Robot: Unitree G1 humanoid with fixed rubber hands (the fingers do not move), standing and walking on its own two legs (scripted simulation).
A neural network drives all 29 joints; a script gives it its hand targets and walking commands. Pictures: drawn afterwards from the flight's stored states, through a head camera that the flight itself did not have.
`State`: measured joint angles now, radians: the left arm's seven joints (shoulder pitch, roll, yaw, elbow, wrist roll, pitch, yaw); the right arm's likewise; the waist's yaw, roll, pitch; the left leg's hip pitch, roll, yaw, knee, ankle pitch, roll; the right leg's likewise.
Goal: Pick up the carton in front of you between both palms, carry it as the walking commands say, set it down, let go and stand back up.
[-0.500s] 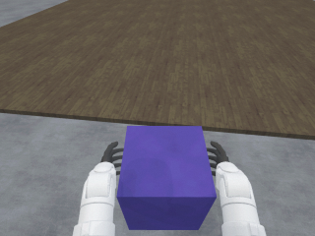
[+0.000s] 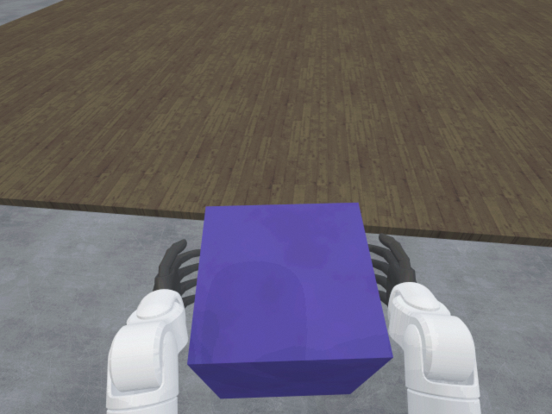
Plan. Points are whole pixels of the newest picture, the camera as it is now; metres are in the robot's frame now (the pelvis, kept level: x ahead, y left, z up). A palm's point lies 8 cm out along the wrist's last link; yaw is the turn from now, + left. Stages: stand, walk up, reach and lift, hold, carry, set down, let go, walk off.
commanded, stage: carry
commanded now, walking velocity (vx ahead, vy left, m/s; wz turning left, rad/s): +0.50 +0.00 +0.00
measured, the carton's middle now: (284, 308) +0.28 +0.01 +0.03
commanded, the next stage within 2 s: none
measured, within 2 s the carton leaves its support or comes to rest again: neither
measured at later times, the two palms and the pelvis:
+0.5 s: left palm (183, 185) +0.49 +0.18 +0.10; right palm (348, 176) +0.51 -0.12 +0.10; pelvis +0.28 +0.02 +0.00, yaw +2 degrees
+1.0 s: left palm (207, 96) +0.82 +0.19 +0.11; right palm (327, 94) +0.82 -0.11 +0.11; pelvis +0.60 +0.03 +0.01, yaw +1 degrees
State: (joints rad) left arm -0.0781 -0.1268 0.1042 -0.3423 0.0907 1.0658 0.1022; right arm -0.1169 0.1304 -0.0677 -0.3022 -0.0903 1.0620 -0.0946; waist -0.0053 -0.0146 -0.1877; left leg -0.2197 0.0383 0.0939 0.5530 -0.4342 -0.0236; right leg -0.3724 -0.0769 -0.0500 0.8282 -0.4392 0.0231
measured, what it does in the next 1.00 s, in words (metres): walks ahead: right foot, then left foot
